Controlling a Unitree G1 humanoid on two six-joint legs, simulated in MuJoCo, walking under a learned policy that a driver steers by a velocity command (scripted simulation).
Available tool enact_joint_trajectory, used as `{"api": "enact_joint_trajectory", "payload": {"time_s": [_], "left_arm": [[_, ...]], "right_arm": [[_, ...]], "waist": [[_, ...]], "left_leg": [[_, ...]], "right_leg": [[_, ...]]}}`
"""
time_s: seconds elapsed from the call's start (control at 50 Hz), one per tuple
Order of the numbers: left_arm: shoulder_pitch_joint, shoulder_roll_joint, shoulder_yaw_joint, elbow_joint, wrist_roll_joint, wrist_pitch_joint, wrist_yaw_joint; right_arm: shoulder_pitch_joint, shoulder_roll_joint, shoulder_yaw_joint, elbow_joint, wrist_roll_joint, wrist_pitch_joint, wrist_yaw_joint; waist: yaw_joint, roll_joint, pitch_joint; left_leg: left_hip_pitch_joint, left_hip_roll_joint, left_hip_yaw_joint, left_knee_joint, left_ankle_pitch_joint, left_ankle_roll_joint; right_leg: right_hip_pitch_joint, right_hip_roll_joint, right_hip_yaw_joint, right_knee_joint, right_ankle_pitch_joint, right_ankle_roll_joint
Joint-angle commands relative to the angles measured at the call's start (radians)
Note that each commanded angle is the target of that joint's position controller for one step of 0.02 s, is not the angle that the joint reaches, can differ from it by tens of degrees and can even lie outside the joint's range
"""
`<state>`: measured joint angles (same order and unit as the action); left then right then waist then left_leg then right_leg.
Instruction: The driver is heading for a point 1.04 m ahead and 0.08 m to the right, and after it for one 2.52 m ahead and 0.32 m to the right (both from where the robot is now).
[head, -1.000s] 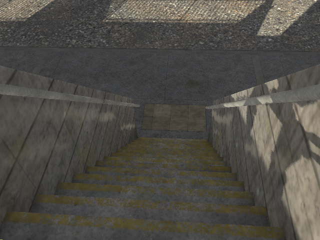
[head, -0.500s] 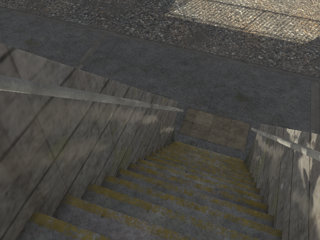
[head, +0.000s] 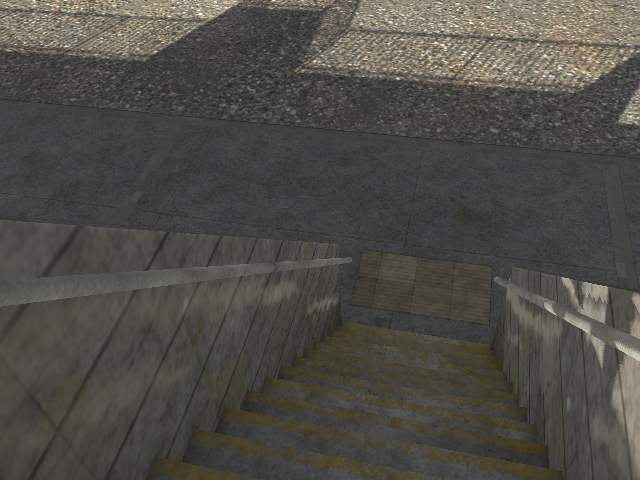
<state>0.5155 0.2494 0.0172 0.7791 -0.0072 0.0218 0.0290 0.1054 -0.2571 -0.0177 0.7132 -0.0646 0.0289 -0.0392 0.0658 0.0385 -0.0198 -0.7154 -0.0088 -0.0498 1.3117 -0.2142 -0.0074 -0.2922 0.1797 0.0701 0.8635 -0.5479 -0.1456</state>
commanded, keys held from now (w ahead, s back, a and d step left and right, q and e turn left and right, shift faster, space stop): w+e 0.42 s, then w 0.20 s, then w+q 0.38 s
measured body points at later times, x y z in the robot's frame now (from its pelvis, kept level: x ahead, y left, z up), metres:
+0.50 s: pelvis +0.16 +0.00 -0.21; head +0.15 -0.01 +0.24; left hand +0.33 +0.22 -0.33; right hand +0.13 -0.25 -0.35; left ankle +0.16 +0.09 -0.93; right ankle +0.15 -0.15 -0.70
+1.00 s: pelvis +0.32 -0.20 -0.45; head +0.29 -0.24 +0.00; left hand +0.40 +0.06 -0.56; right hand +0.26 -0.45 -0.62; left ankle +0.32 -0.03 -0.90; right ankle +0.33 -0.31 -1.17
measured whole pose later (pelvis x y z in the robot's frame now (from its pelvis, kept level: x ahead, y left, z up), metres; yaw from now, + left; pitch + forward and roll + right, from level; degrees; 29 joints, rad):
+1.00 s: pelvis +0.32 -0.20 -0.45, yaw -12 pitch -2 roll +3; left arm 0.39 0.24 0.04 0.95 0.00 -0.05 -0.01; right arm 0.41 -0.27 -0.05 0.92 -0.07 0.04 -0.04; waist -0.03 0.05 -0.02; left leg -0.78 -0.07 -0.09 2.01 -0.51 0.09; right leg -0.33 -0.05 0.02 0.69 -0.35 0.01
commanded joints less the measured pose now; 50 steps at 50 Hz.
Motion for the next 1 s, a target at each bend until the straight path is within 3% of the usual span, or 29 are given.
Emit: {"api": "enact_joint_trajectory", "payload": {"time_s": [0.02,0.1,0.16,0.22,0.28,0.3,0.34,0.36,0.4,0.42,0.44,0.46,0.5,0.54,0.58,0.66,0.76,0.78,0.8,0.82,0.84,0.86,0.88,0.9,0.92,0.94,0.96,0.98,1.0], "left_arm": [[0.054,0.155,0.044,-0.03,-0.011,-0.028,0.026],[0.028,0.096,0.027,-0.026,-0.03,-0.052,0.051],[-0.074,0.07,0.019,-0.036,-0.027,-0.053,0.039],[-0.01,0.066,0.026,-0.012,0.016,-0.025,0.024],[-0.03,0.07,0.023,-0.002,0.035,0.02,0.045],[-0.093,0.086,0.024,-0.016,0.025,0.025,0.03],[-0.134,0.091,0.039,-0.052,-0.005,0.007,-0.004],[-0.052,0.064,0.026,-0.087,-0.032,0.004,0.012],[-0.134,0.081,0.017,-0.054,0.028,-0.012,0.028],[-0.157,0.099,0.02,-0.069,0.06,-0.014,0.034],[-0.251,0.119,0.026,-0.115,0.062,-0.003,0.04],[-0.404,0.117,0.032,-0.109,0.076,0.012,0.037],[-0.352,0.033,0.02,-0.088,0.038,0.029,0.015],[-0.201,-0.042,0.008,-0.02,0.058,0.032,-0.012],[-0.246,0.014,0.037,0.001,0.057,0.041,-0.028],[-0.534,0.032,0.049,-0.062,0.058,-0.003,-0.055],[-0.578,0.048,0.054,-0.059,-0.039,-0.025,-0.083],[-0.528,0.064,0.06,-0.026,-0.04,-0.019,-0.082],[-0.262,0.114,0.083,0.035,-0.043,-0.016,-0.057],[-0.066,0.172,0.1,0.112,-0.043,-0.021,-0.04],[-0.05,0.161,0.093,0.121,-0.012,-0.043,-0.038],[0.047,0.17,0.093,0.153,0.041,-0.056,-0.039],[0.119,0.173,0.067,0.157,0.039,-0.064,-0.047],[0.127,0.198,0.067,0.203,0.042,-0.073,-0.075],[0.169,0.293,0.114,0.213,-0.033,-0.084,-0.063],[0.083,0.148,0.076,0.19,-0.034,-0.095,-0.064],[-0.029,0.019,0.02,0.141,0.006,-0.075,-0.059],[0.018,0.067,0.013,0.137,0.035,-0.077,-0.04],[0.016,0.109,0.02,0.165,0.016,-0.086,0.002]], "right_arm": [[0.001,-0.099,-0.036,-0.023,0.004,-0.005,0.01],[-0.066,-0.093,-0.037,-0.04,0.016,-0.036,0.038],[-0.045,0.017,-0.003,-0.06,0.014,-0.037,0.062],[-0.11,-0.001,-0.003,-0.104,0.029,-0.066,0.043],[0.083,0.019,-0.002,-0.056,0.043,-0.086,0.011],[0.238,-0.019,-0.03,0.007,0.05,-0.075,0.018],[0.426,-0.044,-0.036,0.023,0.056,-0.055,0.015],[0.439,-0.096,-0.029,0.018,0.047,-0.058,0.025],[0.518,-0.089,-0.044,0.053,0.077,-0.086,0.049],[0.497,-0.168,-0.068,0.067,0.078,-0.106,0.046],[0.433,-0.198,-0.069,0.068,0.058,-0.123,0.04],[0.388,-0.121,-0.03,0.099,0.056,-0.133,0.045],[0.385,-0.004,0.024,0.107,0.06,-0.13,0.04],[0.333,-0.06,0.027,0.105,0.06,-0.142,0.048],[0.337,-0.101,0.003,0.129,0.062,-0.146,0.052],[0.396,-0.131,-0.015,0.111,0.036,-0.131,0.021],[0.458,-0.093,-0.003,0.164,0.022,-0.095,-0.002],[0.454,-0.103,-0.011,0.181,0.009,-0.088,-0.008],[0.333,-0.171,-0.032,0.166,-0.005,-0.084,0.002],[0.271,-0.172,-0.042,0.173,-0.016,-0.076,0.004],[0.438,-0.116,-0.04,0.21,-0.024,-0.048,-0.007],[0.445,-0.103,-0.054,0.238,-0.019,-0.035,-0.001],[0.408,-0.039,-0.045,0.226,0.006,-0.02,0.007],[0.565,0.041,-0.023,0.187,0.024,-0.03,0.001],[0.496,0.03,-0.008,0.113,0.014,-0.034,-0.015],[0.346,-0.039,-0.019,0.136,-0.011,-0.019,-0.021],[0.356,-0.068,-0.034,0.194,-0.009,0.003,-0.009],[0.337,-0.009,-0.026,0.137,0.024,0.005,-0.001],[0.143,0.028,-0.011,0.045,-0.023,0.014,-0.003]], "waist": [[-0.041,-0.059,0.039],[-0.045,-0.077,0.04],[-0.042,-0.107,-0.002],[0.074,-0.132,0.065],[0.057,-0.11,0.057],[-0.009,-0.006,0.003],[-0.098,0.122,-0.127],[-0.072,0.16,-0.224],[-0.138,0.024,-0.2],[-0.118,0.008,-0.176],[-0.086,0.025,-0.049],[-0.091,-0.06,0.137],[-0.013,-0.131,0.19],[0.029,0.015,0.09],[0.009,0.146,0.107],[-0.114,0.035,0.127],[-0.209,0.11,0.22],[-0.209,0.163,0.208],[-0.065,0.232,0.115],[0.042,0.197,0.027],[0.005,0.045,0.071],[0.042,-0.135,0.014],[0.069,-0.17,0.019],[-0.097,-0.352,-0.027],[-0.043,-0.527,-0.161],[-0.005,-0.347,-0.004],[-0.041,-0.192,0.068],[-0.074,-0.257,0.064],[-0.05,-0.32,0.118]], "left_leg": [[-0.151,0.022,-0.038,-0.03,0.17,-0.001],[0.068,-0.058,0.014,-0.452,0.543,-0.019],[0.37,-0.109,0.08,-0.562,0.77,-0.011],[0.241,-0.076,0.006,-0.876,0.622,-0.022],[0.442,0.036,-0.054,-1.235,0.822,0.013],[0.62,0.137,-0.11,-1.363,0.994,0.032],[1.244,0.294,-0.136,-0.91,1.405,0.108],[1.443,0.454,-0.176,-0.575,1.43,0.229],[1.249,0.427,-0.192,-0.642,0.969,0.333],[1.095,0.474,-0.297,-0.698,0.649,0.409],[0.839,0.517,-0.409,-0.819,0.208,0.453],[0.616,0.426,-0.337,-0.79,0.213,0.372],[0.216,0.313,-0.182,-0.756,0.211,0.24],[-0.013,0.232,-0.135,-0.762,0.119,0.179],[0.158,0.19,-0.123,-0.68,-0.079,0.165],[0.277,0.214,-0.197,-0.528,-0.485,0.161],[0.305,0.189,-0.231,-0.524,-0.354,0.175],[0.3,0.191,-0.236,-0.467,-0.335,0.178],[0.261,0.212,-0.248,-0.29,-0.212,0.18],[0.258,0.162,-0.191,-0.064,-0.108,0.176],[0.347,0.039,-0.112,0.192,-0.14,0.172],[0.152,-0.063,-0.039,0.615,-0.55,0.153],[-0.14,-0.148,-0.045,0.959,-0.767,0.13],[-0.4,-0.079,-0.035,0.973,-0.792,0.123],[-0.481,-0.052,-0.015,0.801,-0.594,0.113],[-0.416,-0.017,-0.041,0.794,-0.372,0.116],[-0.328,-0.079,-0.032,0.834,-0.307,0.129],[-0.371,-0.044,-0.013,0.69,-0.174,0.108],[-0.486,-0.003,-0.138,0.541,-0.025,0.06]], "right_leg": [[0.064,-0.22,0.409,-0.144,0.834,-0.008],[-0.124,-0.1,0.306,-0.063,0.506,-0.007],[-0.288,-0.059,0.29,-0.006,0.232,-0.022],[-0.046,-0.032,0.352,0.116,0.362,-0.052],[-0.005,-0.005,0.321,0.432,0.452,-0.056],[-0.078,-0.018,0.326,0.634,0.356,-0.081],[-0.637,0.067,0.105,1.165,-0.453,-0.021],[-0.847,0.006,0.084,1.322,-0.501,0.001],[-0.979,-0.066,0.11,1.415,-0.335,-0.025],[-0.975,-0.099,0.089,1.388,-0.243,0.004],[-0.995,-0.153,0.144,1.129,0.053,0.062],[-1.042,-0.134,0.191,1.07,0.189,0.099],[-0.8,-0.094,0.166,0.724,0.507,0.166],[-0.367,-0.093,0.051,0.539,0.807,0.157],[-0.522,-0.104,0.082,0.446,0.91,0.146],[-0.562,-0.113,0.133,0.042,1.141,0.137],[-0.244,-0.306,0.062,-0.493,1.126,0.138],[-0.16,-0.343,0.086,-0.502,1.176,0.134],[0.055,-0.364,0.065,-0.411,1.185,0.121],[0.217,-0.349,0.015,-0.412,1.099,0.107],[0.22,-0.368,0.07,-0.791,0.864,0.107],[0.448,-0.381,0.021,-0.668,0.968,0.103],[0.54,-0.382,0.009,-0.341,1.129,0.138],[0.665,-0.473,0.015,-0.019,1.684,0.189],[0.609,-0.627,0.301,-0.27,0.649,0.05],[0.306,-0.537,0.273,-0.415,0.238,0.005],[0.161,-0.38,0.104,-0.361,0.302,0.115],[0.064,-0.483,0.148,-0.314,0.395,0.038],[-0.007,-0.596,0.328,-0.371,0.182,-0.019]]}}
